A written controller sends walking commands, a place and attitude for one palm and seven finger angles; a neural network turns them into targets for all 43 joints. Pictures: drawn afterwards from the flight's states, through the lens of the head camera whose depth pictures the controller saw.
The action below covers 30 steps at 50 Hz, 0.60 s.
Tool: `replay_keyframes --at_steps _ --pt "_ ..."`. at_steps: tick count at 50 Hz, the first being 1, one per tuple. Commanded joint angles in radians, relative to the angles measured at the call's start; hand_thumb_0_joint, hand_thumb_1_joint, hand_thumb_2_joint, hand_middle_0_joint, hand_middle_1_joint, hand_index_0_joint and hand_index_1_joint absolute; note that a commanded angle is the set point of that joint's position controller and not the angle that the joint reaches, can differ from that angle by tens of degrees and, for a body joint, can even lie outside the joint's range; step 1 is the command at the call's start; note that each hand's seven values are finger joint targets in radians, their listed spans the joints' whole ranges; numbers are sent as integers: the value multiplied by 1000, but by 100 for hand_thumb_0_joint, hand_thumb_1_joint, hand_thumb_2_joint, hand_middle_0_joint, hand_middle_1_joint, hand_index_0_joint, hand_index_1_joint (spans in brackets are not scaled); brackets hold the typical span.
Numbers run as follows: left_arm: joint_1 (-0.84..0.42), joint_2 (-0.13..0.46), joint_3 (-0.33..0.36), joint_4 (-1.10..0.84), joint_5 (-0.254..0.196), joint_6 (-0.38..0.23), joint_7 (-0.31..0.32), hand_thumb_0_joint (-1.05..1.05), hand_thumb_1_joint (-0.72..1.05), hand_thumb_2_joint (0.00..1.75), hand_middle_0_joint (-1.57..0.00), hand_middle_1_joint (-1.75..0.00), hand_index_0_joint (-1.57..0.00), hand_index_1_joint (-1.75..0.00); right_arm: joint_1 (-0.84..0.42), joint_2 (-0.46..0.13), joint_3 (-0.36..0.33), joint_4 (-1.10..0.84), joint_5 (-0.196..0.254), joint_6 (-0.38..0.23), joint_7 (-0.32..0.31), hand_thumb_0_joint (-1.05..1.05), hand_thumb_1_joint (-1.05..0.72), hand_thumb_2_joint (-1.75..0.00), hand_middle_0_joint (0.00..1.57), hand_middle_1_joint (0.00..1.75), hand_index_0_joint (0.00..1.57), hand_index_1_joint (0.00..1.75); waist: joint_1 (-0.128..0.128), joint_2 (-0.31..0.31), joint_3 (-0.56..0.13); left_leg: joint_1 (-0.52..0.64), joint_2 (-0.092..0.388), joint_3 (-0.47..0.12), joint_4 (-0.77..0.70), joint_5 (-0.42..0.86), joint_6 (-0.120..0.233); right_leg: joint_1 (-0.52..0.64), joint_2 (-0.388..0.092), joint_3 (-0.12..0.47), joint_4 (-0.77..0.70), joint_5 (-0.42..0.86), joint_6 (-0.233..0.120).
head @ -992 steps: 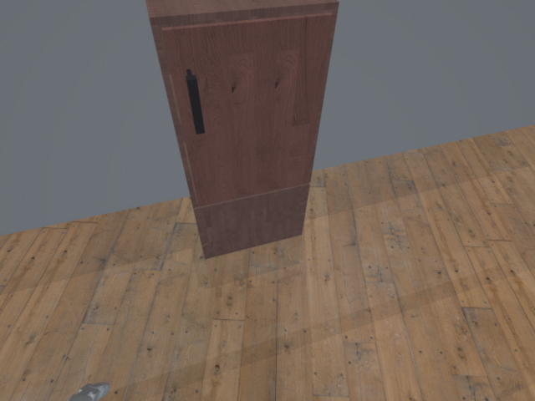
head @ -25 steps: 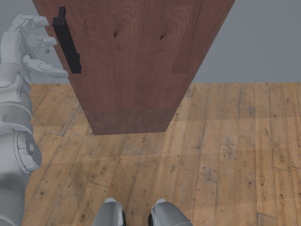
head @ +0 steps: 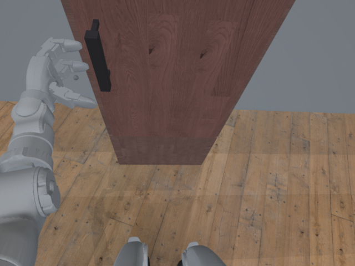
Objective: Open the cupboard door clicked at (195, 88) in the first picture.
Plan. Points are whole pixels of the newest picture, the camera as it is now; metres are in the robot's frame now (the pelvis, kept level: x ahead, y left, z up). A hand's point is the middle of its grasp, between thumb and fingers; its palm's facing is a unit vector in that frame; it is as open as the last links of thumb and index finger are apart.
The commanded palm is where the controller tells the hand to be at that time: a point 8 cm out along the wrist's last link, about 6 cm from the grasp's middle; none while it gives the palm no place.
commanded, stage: move the hooked fingers beside the handle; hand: left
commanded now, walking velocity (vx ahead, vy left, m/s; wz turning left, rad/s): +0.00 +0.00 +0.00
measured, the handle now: (101, 58) +0.56 +0.14 +0.09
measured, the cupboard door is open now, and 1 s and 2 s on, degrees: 0 0 0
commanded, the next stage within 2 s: slide the fingers in behind the handle in 0.34 s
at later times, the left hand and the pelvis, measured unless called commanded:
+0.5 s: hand (75, 74) +0.52 +0.19 +0.09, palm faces -0.04 -1.00 +0.01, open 14.0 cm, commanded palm +0.50 +0.23 +0.09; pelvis +0.00 +0.00 +0.00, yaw -1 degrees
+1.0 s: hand (80, 74) +0.52 +0.18 +0.09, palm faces +0.00 -1.00 +0.00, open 14.2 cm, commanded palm +0.50 +0.20 +0.09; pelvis +0.00 +0.00 +0.00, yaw +1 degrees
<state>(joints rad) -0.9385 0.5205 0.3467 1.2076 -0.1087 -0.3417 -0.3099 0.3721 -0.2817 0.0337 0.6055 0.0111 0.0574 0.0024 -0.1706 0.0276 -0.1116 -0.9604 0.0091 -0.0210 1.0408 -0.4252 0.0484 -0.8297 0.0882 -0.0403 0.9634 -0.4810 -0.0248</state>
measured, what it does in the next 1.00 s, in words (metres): stands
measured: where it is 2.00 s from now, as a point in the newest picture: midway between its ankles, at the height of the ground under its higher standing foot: outside the picture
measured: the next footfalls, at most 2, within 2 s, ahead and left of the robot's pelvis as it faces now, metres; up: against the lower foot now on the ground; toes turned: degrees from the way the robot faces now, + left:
none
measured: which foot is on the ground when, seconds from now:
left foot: down 0.00-1.00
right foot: down 0.00-1.00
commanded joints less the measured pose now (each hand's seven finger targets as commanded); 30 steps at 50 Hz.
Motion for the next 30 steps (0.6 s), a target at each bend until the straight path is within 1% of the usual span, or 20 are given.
replay_keyframes --at_steps 1,3,4,6,7,8,9,10,11,15,16,17,18,20,22,24,26,27,29,30 --pt "-529 289 63 -259 -7 -100 32 0 -50 30 -30 -120 -30 -120 183 -181 -61 -37 -6 -13 -16 0 -90 -90 20 30 20 30 -14 150 -482 526 23 -80 -81 369 -13 -25 -8 21 -104 297 -4" --pt "-538 314 78 -233 0 -105 41 0 -50 30 -30 -120 -30 -120 188 -183 -57 -36 -5 -15 -18 0 -90 -90 20 30 20 30 -23 132 -464 498 19 -77 -76 355 -6 -15 -5 22 -103 296 -3" --pt "-527 343 91 -217 9 -103 40 0 -50 30 -30 -120 -30 -120 186 -188 -57 -36 -2 -14 -20 0 -90 -90 20 30 20 30 -17 130 -474 485 20 -73 -75 344 -7 -6 -6 29 -104 296 0" --pt "-522 336 71 -168 14 -81 29 0 -50 30 -30 -120 -30 -120 186 -189 -52 -40 1 -11 -23 0 -90 -90 20 30 20 30 -35 107 -441 433 17 -64 -77 299 0 4 -7 34 -116 280 4" --pt "-524 336 61 -157 17 -72 20 0 -50 30 -30 -120 -30 -120 190 -189 -51 -38 2 -10 -24 0 -90 -90 20 30 20 30 -33 121 -432 429 16 -65 -79 293 -2 3 -7 33 -116 276 2" --pt "-512 348 78 -155 11 -70 12 0 -50 30 -30 -120 -30 -120 198 -190 -51 -41 1 -10 -26 0 -90 -90 20 30 20 30 -28 125 -440 441 16 -64 -78 311 -1 7 -5 31 -115 288 0" --pt "-508 330 54 -169 9 -68 -1 0 -50 30 -30 -120 -30 -120 196 -190 -51 -42 3 -10 -27 0 -90 -90 20 30 20 30 -26 146 -467 466 17 -63 -80 335 -4 6 -7 32 -114 307 0" --pt "-497 317 51 -170 1 -64 -10 0 -50 30 -30 -120 -30 -120 198 -189 -53 -40 2 -10 -26 0 -90 -90 20 30 20 30 -25 151 -467 483 20 -67 -81 347 -5 -3 -4 26 -116 309 -2" --pt "-481 305 43 -166 -4 -60 -21 0 -50 30 -30 -120 -30 -120 201 -190 -53 -40 2 -9 -27 0 -90 -90 20 30 20 30 -24 137 -467 480 21 -68 -81 347 -5 -6 -3 25 -118 305 -2" --pt "-484 243 14 -163 -37 -49 -43 0 -50 30 -30 -120 -30 -120 210 -188 -57 -27 0 -12 -26 0 -90 -90 20 30 20 30 -40 124 -432 483 25 -70 -84 340 -4 -33 1 19 -127 294 0" --pt "-488 279 43 -174 -37 -50 -42 0 -50 30 -30 -120 -30 -120 220 -194 -60 -23 0 -10 -28 0 -90 -90 20 30 20 30 -36 104 -439 474 27 -71 -86 336 -3 -24 -1 18 -126 291 0" --pt "-467 267 36 -160 -40 -44 -42 0 -50 30 -30 -120 -30 -120 217 -192 -58 -27 1 -11 -25 0 -90 -90 20 30 20 30 -29 102 -425 452 21 -66 -87 320 -1 -14 1 22 -129 285 0" --pt "-476 306 74 -170 -41 -49 -33 0 -50 30 -30 -120 -30 -120 224 -194 -57 -26 -3 -11 -27 0 -90 -90 20 30 20 30 -24 105 -423 446 22 -66 -87 323 -1 -5 0 21 -124 286 -4" --pt "-471 325 83 -167 -26 -52 -20 0 -50 30 -30 -120 -30 -120 226 -192 -57 -27 -2 -11 -25 0 -90 -90 20 30 20 30 -17 114 -435 435 20 -63 -86 322 -1 -2 -2 24 -121 283 -1" --pt "-500 316 67 -186 -12 -62 -4 0 -50 30 -30 -120 -30 -120 224 -189 -57 -28 -4 -11 -24 0 -90 -90 20 30 20 30 -25 130 -420 443 23 -67 -89 309 -3 -26 -3 23 -121 262 -1" --pt "-494 321 82 -231 -4 -84 12 0 -50 30 -30 -120 -30 -120 227 -187 -61 -29 -8 -14 -20 0 -90 -90 20 30 20 30 -10 165 -480 498 26 -72 -83 360 -9 -28 -1 19 -107 288 -5" --pt "-514 285 52 -243 -4 -91 19 0 -50 30 -30 -120 -30 -120 225 -185 -64 -24 -9 -13 -18 0 -90 -90 20 30 20 30 -27 162 -482 516 30 -78 -79 367 -11 -46 0 18 -109 288 -3" --pt "-527 271 43 -252 -4 -93 22 0 -50 30 -30 -120 -30 -120 225 -183 -64 -21 -10 -14 -15 0 -90 -90 20 30 20 30 -27 175 -488 527 29 -80 -79 368 -12 -48 0 15 -108 284 -4" --pt "-500 284 61 -235 -2 -92 25 0 -50 30 -30 -120 -30 -120 230 -187 -67 -19 -8 -12 -14 0 -90 -90 20 30 20 30 -18 170 -503 542 30 -81 -79 391 -15 -44 2 13 -104 298 -6" --pt "-499 256 37 -224 -3 -83 27 0 -50 30 -30 -120 -30 -120 227 -185 -66 -18 -9 -9 -14 0 -90 -90 20 30 20 30 -28 169 -486 540 30 -82 -80 394 -15 -50 1 11 -107 299 -6"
